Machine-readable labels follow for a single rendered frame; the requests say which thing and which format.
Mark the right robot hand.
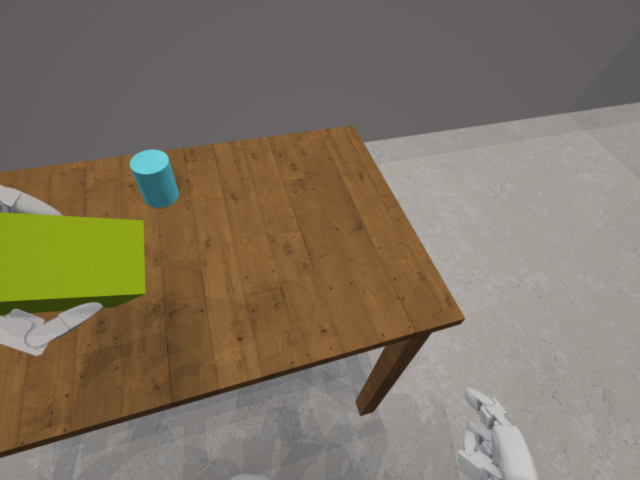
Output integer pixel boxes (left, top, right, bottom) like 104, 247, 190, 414
459, 387, 538, 480

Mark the left robot hand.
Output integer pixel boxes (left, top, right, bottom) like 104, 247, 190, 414
0, 185, 103, 356

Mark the table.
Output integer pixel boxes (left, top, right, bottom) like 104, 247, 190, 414
0, 125, 465, 458

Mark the sponge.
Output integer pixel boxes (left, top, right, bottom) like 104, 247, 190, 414
0, 212, 145, 315

